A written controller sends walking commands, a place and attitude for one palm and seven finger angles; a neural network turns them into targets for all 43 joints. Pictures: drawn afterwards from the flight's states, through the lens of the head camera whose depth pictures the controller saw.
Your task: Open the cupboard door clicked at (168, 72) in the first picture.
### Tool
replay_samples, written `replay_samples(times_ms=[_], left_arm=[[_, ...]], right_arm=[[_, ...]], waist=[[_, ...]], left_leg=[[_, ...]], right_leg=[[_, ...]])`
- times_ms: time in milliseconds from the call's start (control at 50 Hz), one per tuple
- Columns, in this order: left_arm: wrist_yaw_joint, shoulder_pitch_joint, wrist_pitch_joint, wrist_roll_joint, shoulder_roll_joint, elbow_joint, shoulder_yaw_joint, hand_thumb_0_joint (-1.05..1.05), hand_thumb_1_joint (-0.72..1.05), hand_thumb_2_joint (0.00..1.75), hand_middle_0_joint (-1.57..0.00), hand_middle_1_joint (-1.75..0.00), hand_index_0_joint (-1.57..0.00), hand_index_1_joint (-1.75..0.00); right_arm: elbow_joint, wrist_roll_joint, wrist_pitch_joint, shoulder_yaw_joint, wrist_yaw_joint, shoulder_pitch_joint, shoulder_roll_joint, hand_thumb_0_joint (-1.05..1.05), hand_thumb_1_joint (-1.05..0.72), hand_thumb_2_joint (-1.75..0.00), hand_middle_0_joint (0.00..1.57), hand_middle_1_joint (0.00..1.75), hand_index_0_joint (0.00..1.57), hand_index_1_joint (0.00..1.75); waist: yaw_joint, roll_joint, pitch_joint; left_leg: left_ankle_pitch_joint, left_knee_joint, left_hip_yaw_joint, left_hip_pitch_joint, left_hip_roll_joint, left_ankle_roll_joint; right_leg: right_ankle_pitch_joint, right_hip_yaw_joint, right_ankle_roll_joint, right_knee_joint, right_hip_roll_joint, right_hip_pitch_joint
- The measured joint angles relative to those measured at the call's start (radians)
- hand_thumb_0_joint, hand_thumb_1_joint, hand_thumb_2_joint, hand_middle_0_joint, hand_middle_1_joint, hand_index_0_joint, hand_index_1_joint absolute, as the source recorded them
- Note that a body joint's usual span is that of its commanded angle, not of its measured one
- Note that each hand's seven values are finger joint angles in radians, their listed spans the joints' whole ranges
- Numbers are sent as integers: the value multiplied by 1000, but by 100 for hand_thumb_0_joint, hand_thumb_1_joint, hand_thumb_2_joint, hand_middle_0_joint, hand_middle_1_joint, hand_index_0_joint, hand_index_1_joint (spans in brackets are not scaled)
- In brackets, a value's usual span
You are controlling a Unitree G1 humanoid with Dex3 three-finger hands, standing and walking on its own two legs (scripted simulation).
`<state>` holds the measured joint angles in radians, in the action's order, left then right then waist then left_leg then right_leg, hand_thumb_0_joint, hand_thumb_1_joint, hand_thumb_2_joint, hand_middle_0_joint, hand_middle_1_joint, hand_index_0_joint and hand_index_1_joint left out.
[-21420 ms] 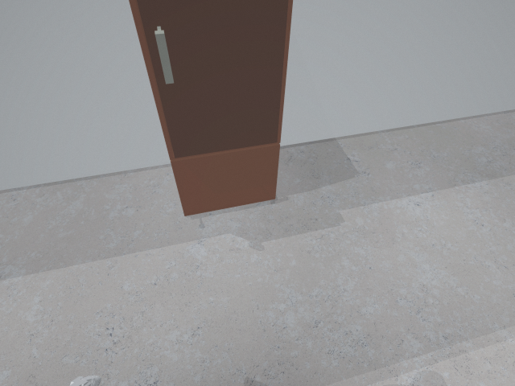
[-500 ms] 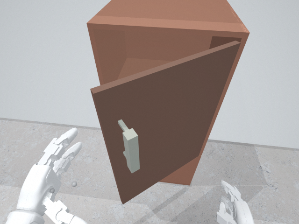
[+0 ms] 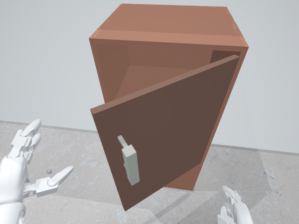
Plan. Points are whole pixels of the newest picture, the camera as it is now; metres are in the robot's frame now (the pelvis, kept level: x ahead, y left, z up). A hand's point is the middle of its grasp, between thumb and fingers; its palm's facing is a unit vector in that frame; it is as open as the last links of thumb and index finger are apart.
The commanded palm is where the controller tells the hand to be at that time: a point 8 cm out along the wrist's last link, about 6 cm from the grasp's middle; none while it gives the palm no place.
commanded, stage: draw the hand back to the body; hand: left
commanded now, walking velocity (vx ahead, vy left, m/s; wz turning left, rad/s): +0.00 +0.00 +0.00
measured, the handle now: (127, 160) +0.26 +0.10 +0.06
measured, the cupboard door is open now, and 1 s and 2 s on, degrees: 40 40 40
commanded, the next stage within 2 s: step back with the hand held close in 0.62 s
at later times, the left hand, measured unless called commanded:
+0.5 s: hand (47, 157) +0.20 +0.24 +0.15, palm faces +0.43 -0.82 -0.38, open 7.6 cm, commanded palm +0.15 +0.28 +0.18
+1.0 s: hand (42, 160) +0.19 +0.25 +0.15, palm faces +0.34 -0.81 -0.48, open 7.4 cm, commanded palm +0.13 +0.29 +0.18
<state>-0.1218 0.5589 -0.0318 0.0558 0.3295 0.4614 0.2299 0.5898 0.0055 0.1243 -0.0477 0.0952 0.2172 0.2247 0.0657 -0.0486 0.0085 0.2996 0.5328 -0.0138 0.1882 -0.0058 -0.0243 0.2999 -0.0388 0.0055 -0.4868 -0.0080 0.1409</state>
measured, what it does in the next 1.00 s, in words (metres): stands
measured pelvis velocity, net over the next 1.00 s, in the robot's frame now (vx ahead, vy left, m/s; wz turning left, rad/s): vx -0.02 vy -0.01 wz -0.03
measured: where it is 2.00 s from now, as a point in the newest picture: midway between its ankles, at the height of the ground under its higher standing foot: outside the picture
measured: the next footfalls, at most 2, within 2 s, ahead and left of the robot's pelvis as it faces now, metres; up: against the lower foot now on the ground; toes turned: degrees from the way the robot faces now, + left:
right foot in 1.76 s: -0.20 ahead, -0.10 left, +0.00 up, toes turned +0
left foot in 1.94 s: -0.12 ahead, +0.09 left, +0.00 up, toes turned -2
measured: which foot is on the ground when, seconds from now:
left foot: down 0.00-1.00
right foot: down 0.00-1.00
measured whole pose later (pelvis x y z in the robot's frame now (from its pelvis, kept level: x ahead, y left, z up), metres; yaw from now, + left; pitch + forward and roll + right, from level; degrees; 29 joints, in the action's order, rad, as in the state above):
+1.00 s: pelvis -0.02 -0.01 +0.01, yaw -2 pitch -1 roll -1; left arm -0.10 0.53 -0.13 0.06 0.39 0.42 0.37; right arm 0.57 0.01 0.01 0.01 0.08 0.16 0.25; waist 0.02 -0.05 -0.03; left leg 0.22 0.45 -0.04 0.21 0.02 -0.01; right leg 0.21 -0.01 0.00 -0.40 0.01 0.18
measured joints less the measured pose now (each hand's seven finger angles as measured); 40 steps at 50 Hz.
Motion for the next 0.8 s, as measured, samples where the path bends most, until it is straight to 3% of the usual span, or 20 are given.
replay_samples(times_ms=[380,800], left_arm=[[10,-95,-21,20,12,-64,106,1,79,86,-20,-30,-21,-30],[25,-109,-54,18,16,-82,114,2,89,90,-21,-30,-21,-30]], right_arm=[[29,-1,-43,28,-16,-30,7,2,-90,-90,20,30,20,30],[34,3,-44,31,-14,-30,3,2,-90,-90,20,30,20,30]], waist=[[1,-6,-16],[-3,-15,-33]], left_leg=[[-32,-90,-4,-75,16,19],[-48,-89,4,-67,34,27]], right_leg=[[-28,5,-17,77,17,-65],[-57,-3,-27,106,36,-73]])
